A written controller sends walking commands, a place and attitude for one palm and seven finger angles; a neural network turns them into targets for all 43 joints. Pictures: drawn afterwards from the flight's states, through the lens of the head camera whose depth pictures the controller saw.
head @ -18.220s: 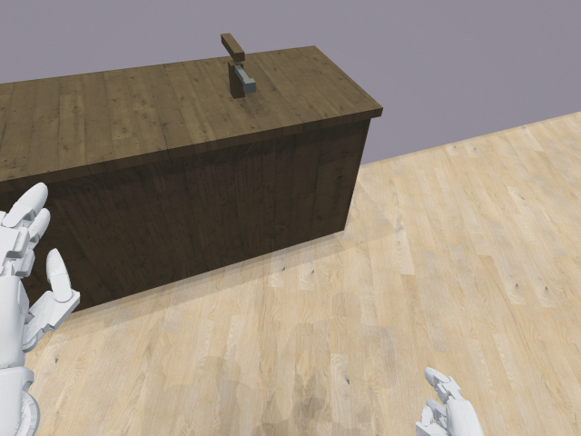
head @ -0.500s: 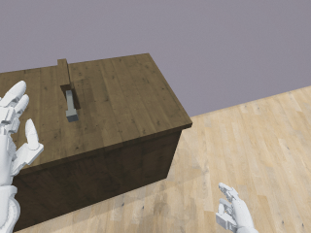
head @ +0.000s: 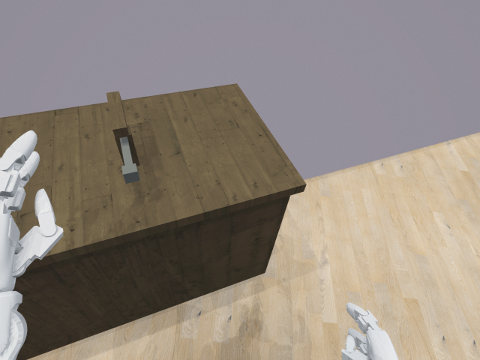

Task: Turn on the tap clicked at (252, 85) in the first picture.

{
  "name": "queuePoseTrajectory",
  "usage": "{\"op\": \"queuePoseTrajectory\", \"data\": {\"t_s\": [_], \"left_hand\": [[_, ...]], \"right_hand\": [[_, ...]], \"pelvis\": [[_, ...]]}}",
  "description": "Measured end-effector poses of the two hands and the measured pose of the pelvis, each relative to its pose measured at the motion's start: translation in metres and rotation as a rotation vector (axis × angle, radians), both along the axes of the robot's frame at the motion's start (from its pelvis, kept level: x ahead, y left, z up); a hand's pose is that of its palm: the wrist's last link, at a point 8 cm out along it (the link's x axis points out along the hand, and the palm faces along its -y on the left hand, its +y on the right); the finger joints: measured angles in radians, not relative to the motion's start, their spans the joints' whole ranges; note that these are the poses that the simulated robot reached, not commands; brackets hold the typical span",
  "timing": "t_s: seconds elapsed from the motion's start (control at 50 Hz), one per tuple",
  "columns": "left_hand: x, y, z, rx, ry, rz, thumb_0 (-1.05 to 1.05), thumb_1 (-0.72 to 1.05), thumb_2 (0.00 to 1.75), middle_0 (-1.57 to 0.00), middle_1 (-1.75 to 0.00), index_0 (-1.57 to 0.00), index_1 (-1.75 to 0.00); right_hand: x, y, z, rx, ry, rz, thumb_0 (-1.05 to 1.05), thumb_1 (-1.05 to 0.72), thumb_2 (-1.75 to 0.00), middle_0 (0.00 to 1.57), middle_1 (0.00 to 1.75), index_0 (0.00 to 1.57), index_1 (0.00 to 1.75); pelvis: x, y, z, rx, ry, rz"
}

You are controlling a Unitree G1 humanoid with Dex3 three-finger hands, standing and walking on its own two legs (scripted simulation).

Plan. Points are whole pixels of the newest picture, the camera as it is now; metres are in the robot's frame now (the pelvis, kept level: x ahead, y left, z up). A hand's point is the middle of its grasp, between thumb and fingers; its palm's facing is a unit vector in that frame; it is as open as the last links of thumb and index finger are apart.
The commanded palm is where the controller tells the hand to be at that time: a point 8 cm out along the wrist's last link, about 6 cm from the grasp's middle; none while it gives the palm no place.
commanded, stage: come to a stop and stand still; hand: left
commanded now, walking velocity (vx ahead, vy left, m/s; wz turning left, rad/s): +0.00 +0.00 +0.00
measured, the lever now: (130, 173) +0.44 +0.27 +0.02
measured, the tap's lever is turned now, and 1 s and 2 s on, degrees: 0 0 0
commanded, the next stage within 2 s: look again from close up in 0.04 s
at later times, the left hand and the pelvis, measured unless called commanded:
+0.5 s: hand (70, 229) +0.22 +0.24 +0.16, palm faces +0.40 -0.85 -0.34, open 7.4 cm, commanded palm +0.17 +0.27 +0.17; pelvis +0.01 -0.01 +0.00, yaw +1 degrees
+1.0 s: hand (63, 224) +0.22 +0.25 +0.16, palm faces +0.46 -0.84 -0.28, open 7.4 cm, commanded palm +0.16 +0.27 +0.17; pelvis +0.01 -0.02 +0.00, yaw +1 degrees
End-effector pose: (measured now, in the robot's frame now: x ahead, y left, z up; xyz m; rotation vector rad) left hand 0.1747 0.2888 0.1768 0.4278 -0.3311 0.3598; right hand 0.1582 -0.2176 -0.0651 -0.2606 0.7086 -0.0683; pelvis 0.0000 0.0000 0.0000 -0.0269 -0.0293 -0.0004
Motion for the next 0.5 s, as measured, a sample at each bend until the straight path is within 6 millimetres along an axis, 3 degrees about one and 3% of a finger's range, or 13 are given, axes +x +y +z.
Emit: {"op": "queuePoseTrajectory", "data": {"t_s": [0.18, 0.36, 0.5], "left_hand": [[0.008, -0.002, -0.014, -0.031, 0.056, 0.011, 0.01, 0.89, 0.9, -0.2, -0.3, -0.21, -0.3], [0.011, -0.008, -0.004, -0.003, 0.029, -0.009, 0.01, 0.89, 0.9, -0.21, -0.3, -0.21, -0.3], [0.009, -0.007, -0.009, -0.021, 0.054, 0.019, 0.01, 0.89, 0.9, -0.21, -0.3, -0.21, -0.3]], "right_hand": [[0.007, -0.001, -0.001, 0.007, 0.0, 0.003, 0.01, -0.9, -0.9, 0.21, 0.3, 0.21, 0.3], [0.023, -0.005, 0.002, 0.0, -0.011, 0.012, 0.01, -0.9, -0.9, 0.21, 0.3, 0.21, 0.3], [0.032, -0.007, 0.003, 0.001, -0.02, 0.012, 0.01, -0.9, -0.9, 0.21, 0.3, 0.2, 0.3]], "pelvis": [[0.005, -0.002, 0.0, -0.002, 0.009, 0.002], [0.01, -0.006, -0.001, -0.004, 0.014, 0.01], [0.013, -0.009, -0.001, -0.004, 0.016, 0.011]]}}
